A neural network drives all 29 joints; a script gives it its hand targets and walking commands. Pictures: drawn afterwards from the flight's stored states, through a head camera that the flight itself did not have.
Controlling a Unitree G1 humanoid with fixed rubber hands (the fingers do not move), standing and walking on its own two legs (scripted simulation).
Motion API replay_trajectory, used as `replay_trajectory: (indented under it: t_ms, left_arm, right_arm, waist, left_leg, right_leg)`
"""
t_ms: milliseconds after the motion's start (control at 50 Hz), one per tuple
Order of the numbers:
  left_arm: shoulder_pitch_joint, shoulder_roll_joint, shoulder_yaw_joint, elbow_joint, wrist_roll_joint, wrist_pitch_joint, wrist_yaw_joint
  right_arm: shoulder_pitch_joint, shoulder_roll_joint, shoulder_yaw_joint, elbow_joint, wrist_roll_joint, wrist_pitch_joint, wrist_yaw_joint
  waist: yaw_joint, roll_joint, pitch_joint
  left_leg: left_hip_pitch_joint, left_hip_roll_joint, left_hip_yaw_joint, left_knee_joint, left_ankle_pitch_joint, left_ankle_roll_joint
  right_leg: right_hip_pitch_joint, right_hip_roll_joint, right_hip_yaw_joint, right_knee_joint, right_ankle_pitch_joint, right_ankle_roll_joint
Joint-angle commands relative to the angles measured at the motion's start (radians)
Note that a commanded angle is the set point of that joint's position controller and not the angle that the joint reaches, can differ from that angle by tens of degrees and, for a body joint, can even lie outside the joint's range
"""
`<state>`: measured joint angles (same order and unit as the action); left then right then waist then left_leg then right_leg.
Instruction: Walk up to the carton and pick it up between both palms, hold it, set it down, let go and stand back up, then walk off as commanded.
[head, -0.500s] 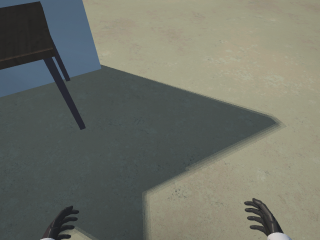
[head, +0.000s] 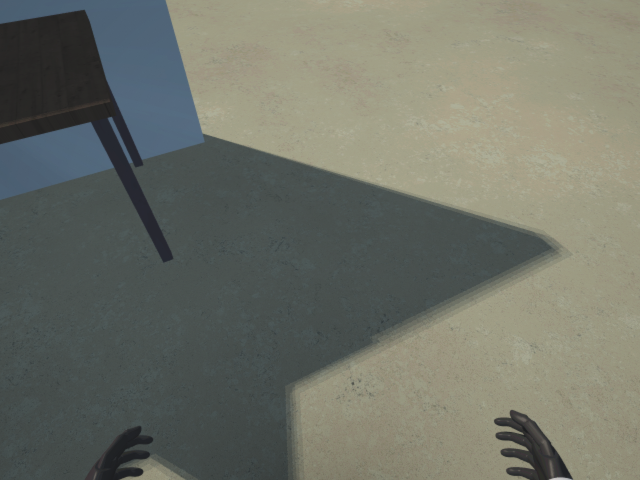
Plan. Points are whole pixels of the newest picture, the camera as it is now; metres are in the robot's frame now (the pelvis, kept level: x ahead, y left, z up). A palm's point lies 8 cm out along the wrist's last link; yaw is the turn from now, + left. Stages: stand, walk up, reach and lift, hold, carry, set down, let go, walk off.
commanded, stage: stand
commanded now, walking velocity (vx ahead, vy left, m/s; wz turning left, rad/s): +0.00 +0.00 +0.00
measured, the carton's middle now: out of the picture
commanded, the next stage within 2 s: walk up in 1.20 s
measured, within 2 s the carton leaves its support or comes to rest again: neither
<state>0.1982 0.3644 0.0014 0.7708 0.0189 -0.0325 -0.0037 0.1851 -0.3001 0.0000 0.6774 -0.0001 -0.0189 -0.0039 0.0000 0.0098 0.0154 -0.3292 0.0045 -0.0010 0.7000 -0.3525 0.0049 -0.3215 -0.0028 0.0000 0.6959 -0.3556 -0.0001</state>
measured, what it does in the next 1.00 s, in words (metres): stands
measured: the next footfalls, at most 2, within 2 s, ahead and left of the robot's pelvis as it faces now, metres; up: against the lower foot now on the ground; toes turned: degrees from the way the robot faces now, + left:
left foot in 1.74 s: +0.13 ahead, +0.27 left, +0.00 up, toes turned +8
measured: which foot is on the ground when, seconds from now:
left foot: down 0.00-1.00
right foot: down 0.00-1.00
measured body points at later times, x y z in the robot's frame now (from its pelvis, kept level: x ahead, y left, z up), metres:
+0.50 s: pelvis -0.01 +0.00 +0.00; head -0.01 +0.00 +0.45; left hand +0.11 +0.30 -0.10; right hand +0.14 -0.27 -0.10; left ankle +0.01 +0.12 -0.72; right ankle +0.01 -0.12 -0.72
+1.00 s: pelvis -0.01 +0.00 +0.00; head -0.02 -0.01 +0.45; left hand +0.09 +0.30 -0.10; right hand +0.13 -0.27 -0.10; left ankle +0.01 +0.12 -0.72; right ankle +0.01 -0.12 -0.72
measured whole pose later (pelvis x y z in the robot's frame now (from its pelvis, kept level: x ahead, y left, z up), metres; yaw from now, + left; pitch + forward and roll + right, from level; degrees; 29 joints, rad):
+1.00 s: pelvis -0.01 +0.00 +0.00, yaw +0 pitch -3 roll +0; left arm 0.20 0.37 0.00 0.88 0.02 -0.03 -0.01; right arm 0.15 -0.31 0.00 0.81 0.00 -0.02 0.00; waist 0.00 0.01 0.02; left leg -0.30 0.00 0.00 0.65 -0.31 0.00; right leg -0.30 0.00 0.00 0.66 -0.32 0.00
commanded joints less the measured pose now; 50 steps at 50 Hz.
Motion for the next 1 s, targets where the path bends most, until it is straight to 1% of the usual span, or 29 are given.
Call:
replay_trajectory:
  t_ms: [0,40,60,80,100,180,240,260,300,320,340,360,440,480,520,560,580,600,620,660,720,740,760,800,820,880,920,940,980]
  left_arm:
    - [-0.056,0.192,0.064,-0.031,-0.002,-0.026,0.004]
    - [-0.042,0.194,0.061,-0.022,-0.004,-0.030,0.003]
    - [-0.065,0.202,0.060,-0.016,0.002,-0.027,0.005]
    - [-0.054,0.195,0.064,-0.023,-0.008,-0.029,0.005]
    - [-0.058,0.193,0.057,-0.015,0.001,-0.031,0.007]
    - [-0.069,0.199,0.056,-0.010,-0.006,-0.029,0.003]
    - [-0.071,0.186,0.054,-0.001,-0.003,-0.030,0.007]
    - [-0.062,0.205,0.054,0.001,0.002,-0.030,0.007]
    - [-0.051,0.202,0.055,0.017,-0.003,-0.028,0.004]
    - [-0.063,0.220,0.059,0.018,-0.005,-0.027,0.005]
    - [-0.069,0.203,0.055,0.013,0.001,-0.029,0.003]
    - [-0.072,0.201,0.055,0.022,-0.002,-0.029,0.003]
    - [-0.063,0.192,0.054,0.021,-0.006,-0.031,0.006]
    - [-0.066,0.194,0.052,0.021,-0.007,-0.026,0.007]
    - [-0.054,0.203,0.050,0.039,-0.005,-0.030,0.005]
    - [-0.070,0.212,0.056,0.038,-0.006,-0.026,0.007]
    - [-0.079,0.192,0.047,0.037,-0.005,-0.026,0.006]
    - [-0.058,0.206,0.055,0.044,-0.002,-0.025,0.007]
    - [-0.066,0.208,0.052,0.040,-0.008,-0.026,0.007]
    - [-0.071,0.214,0.050,0.052,-0.009,-0.029,0.005]
    - [-0.069,0.193,0.048,0.061,-0.001,-0.023,0.004]
    - [-0.062,0.197,0.049,0.065,-0.006,-0.027,0.002]
    - [-0.059,0.192,0.043,0.067,-0.003,-0.026,0.003]
    - [-0.061,0.188,0.043,0.076,-0.004,-0.032,-0.001]
    - [-0.064,0.196,0.048,0.073,-0.004,-0.032,-0.001]
    - [-0.083,0.194,0.041,0.078,-0.007,-0.028,0.001]
    - [-0.086,0.192,0.044,0.079,-0.009,-0.030,0.003]
    - [-0.089,0.206,0.046,0.084,-0.007,-0.029,0.004]
    - [-0.085,0.193,0.044,0.090,-0.008,-0.027,0.003]
  right_arm:
    - [-0.066,-0.233,-0.065,0.009,-0.025,-0.040,-0.004]
    - [-0.073,-0.262,-0.072,0.016,-0.023,-0.042,-0.002]
    - [-0.069,-0.245,-0.069,0.016,-0.018,-0.039,-0.003]
    - [-0.059,-0.260,-0.071,0.024,-0.021,-0.039,-0.002]
    - [-0.079,-0.247,-0.068,0.020,-0.022,-0.037,-0.003]
    - [-0.065,-0.253,-0.067,0.040,-0.019,-0.037,0.002]
    - [-0.095,-0.249,-0.063,0.042,-0.027,-0.038,-0.001]
    - [-0.089,-0.256,-0.067,0.043,-0.023,-0.037,0.000]
    - [-0.074,-0.261,-0.066,0.058,-0.024,-0.033,0.000]
    - [-0.070,-0.256,-0.067,0.067,-0.022,-0.031,0.003]
    - [-0.083,-0.259,-0.068,0.058,-0.022,-0.030,0.001]
    - [-0.079,-0.251,-0.068,0.059,-0.021,-0.030,-0.001]
    - [-0.087,-0.263,-0.061,0.071,-0.026,-0.034,0.002]
    - [-0.080,-0.249,-0.064,0.069,-0.018,-0.034,0.001]
    - [-0.090,-0.251,-0.064,0.090,-0.019,-0.031,0.000]
    - [-0.087,-0.250,-0.055,0.097,-0.019,-0.030,0.001]
    - [-0.099,-0.249,-0.059,0.097,-0.020,-0.030,0.001]
    - [-0.088,-0.270,-0.068,0.099,-0.021,-0.030,0.001]
    - [-0.105,-0.258,-0.060,0.097,-0.017,-0.028,0.002]
    - [-0.086,-0.245,-0.063,0.104,-0.013,-0.031,0.001]
    - [-0.095,-0.269,-0.062,0.118,-0.016,-0.031,0.002]
    - [-0.110,-0.266,-0.059,0.116,-0.018,-0.031,0.002]
    - [-0.121,-0.267,-0.065,0.113,-0.017,-0.031,0.004]
    - [-0.103,-0.253,-0.059,0.118,-0.020,-0.031,0.000]
    - [-0.089,-0.240,-0.057,0.126,-0.021,-0.031,0.002]
    - [-0.107,-0.255,-0.060,0.140,-0.013,-0.025,0.003]
    - [-0.107,-0.247,-0.059,0.135,-0.016,-0.028,0.003]
    - [-0.109,-0.241,-0.053,0.142,-0.017,-0.025,0.004]
    - [-0.119,-0.250,-0.057,0.142,-0.014,-0.026,0.003]
  waist:
    - [0.004,0.013,-0.042]
    - [0.014,0.038,-0.073]
    - [0.000,0.008,-0.064]
    - [0.011,0.017,-0.071]
    - [0.003,0.009,-0.056]
    - [-0.002,0.004,-0.047]
    - [0.010,0.028,-0.027]
    - [-0.004,0.025,-0.015]
    - [0.002,0.025,-0.039]
    - [0.003,-0.018,-0.024]
    - [-0.003,0.012,-0.028]
    - [-0.002,-0.015,-0.014]
    - [0.015,0.041,-0.019]
    - [-0.001,0.002,-0.037]
    - [0.001,0.023,-0.028]
    - [0.007,0.005,-0.019]
    - [0.003,0.020,-0.022]
    - [-0.001,-0.002,-0.045]
    - [0.009,0.005,-0.015]
    - [-0.009,0.010,-0.030]
    - [0.004,0.008,-0.013]
    - [0.009,0.028,-0.014]
    - [-0.001,0.026,0.002]
    - [0.010,0.028,0.006]
    - [0.004,-0.006,-0.032]
    - [0.002,-0.015,-0.015]
    - [-0.004,0.023,0.004]
    - [0.004,-0.017,-0.010]
    - [-0.002,0.017,0.004]
  left_leg:
    - [0.016,0.104,-0.113,-0.166,0.161,0.071]
    - [0.038,0.110,-0.118,-0.172,0.189,0.070]
    - [0.034,0.102,-0.110,-0.170,0.190,0.071]
    - [0.039,0.106,-0.112,-0.159,0.191,0.072]
    - [0.040,0.098,-0.108,-0.164,0.169,0.074]
    - [0.047,0.102,-0.102,-0.176,0.123,0.062]
    - [0.013,0.107,-0.135,-0.192,0.114,0.080]
    - [0.017,0.099,-0.128,-0.200,0.099,0.073]
    - [0.026,0.104,-0.129,-0.187,0.083,0.076]
    - [0.018,0.093,-0.117,-0.186,0.078,0.072]
    - [0.020,0.085,-0.116,-0.188,0.078,0.067]
    - [0.021,0.093,-0.122,-0.197,0.084,0.071]
    - [0.025,0.105,-0.124,-0.203,0.132,0.072]
    - [0.039,0.098,-0.123,-0.198,0.148,0.069]
    - [0.050,0.110,-0.124,-0.200,0.113,0.065]
    - [0.033,0.099,-0.135,-0.223,0.110,0.069]
    - [0.041,0.098,-0.118,-0.215,0.129,0.061]
    - [0.051,0.103,-0.123,-0.205,0.111,0.067]
    - [0.038,0.098,-0.126,-0.221,0.117,0.065]
    - [0.043,0.088,-0.111,-0.211,0.113,0.060]
    - [0.025,0.106,-0.138,-0.235,0.089,0.069]
    - [0.033,0.107,-0.130,-0.245,0.083,0.065]
    - [0.028,0.114,-0.140,-0.248,0.062,0.066]
    - [0.024,0.099,-0.124,-0.249,0.074,0.066]
    - [0.052,0.095,-0.121,-0.234,0.096,0.066]
    - [0.067,0.097,-0.116,-0.235,0.101,0.058]
    - [0.051,0.095,-0.117,-0.244,0.096,0.064]
    - [0.061,0.098,-0.122,-0.263,0.090,0.065]
    - [0.062,0.100,-0.118,-0.275,0.084,0.059]
  right_leg:
    - [0.041,-0.077,0.097,-0.148,0.143,-0.074]
    - [0.067,-0.079,0.093,-0.139,0.187,-0.069]
    - [0.055,-0.083,0.105,-0.153,0.185,-0.072]
    - [0.064,-0.081,0.095,-0.141,0.193,-0.073]
    - [0.048,-0.078,0.101,-0.155,0.192,-0.071]
    - [0.025,-0.087,0.104,-0.169,0.137,-0.068]
    - [0.026,-0.074,0.095,-0.165,0.131,-0.070]
    - [0.016,-0.071,0.101,-0.174,0.113,-0.071]
    - [0.034,-0.082,0.113,-0.179,0.114,-0.074]
    - [0.025,-0.077,0.100,-0.174,0.113,-0.071]
    - [0.028,-0.081,0.117,-0.187,0.108,-0.071]
    - [0.015,-0.089,0.122,-0.196,0.111,-0.070]
    - [0.036,-0.073,0.097,-0.173,0.149,-0.065]
    - [0.037,-0.083,0.112,-0.188,0.148,-0.070]
    - [0.033,-0.086,0.115,-0.199,0.141,-0.067]
    - [0.033,-0.085,0.115,-0.194,0.133,-0.071]
    - [0.029,-0.080,0.095,-0.194,0.140,-0.065]
    - [0.046,-0.081,0.104,-0.198,0.146,-0.067]
    - [0.025,-0.078,0.107,-0.191,0.127,-0.067]
    - [0.034,-0.091,0.122,-0.220,0.141,-0.068]
    - [0.044,-0.080,0.100,-0.208,0.128,-0.066]
    - [0.032,-0.078,0.105,-0.210,0.108,-0.067]
    - [0.021,-0.082,0.114,-0.218,0.113,-0.067]
    - [0.042,-0.087,0.115,-0.227,0.122,-0.067]
    - [0.056,-0.094,0.124,-0.232,0.126,-0.070]
    - [0.031,-0.099,0.127,-0.253,0.129,-0.062]
    - [0.030,-0.090,0.131,-0.251,0.136,-0.062]
    - [0.041,-0.092,0.124,-0.254,0.124,-0.062]
    - [0.040,-0.093,0.112,-0.269,0.127,-0.060]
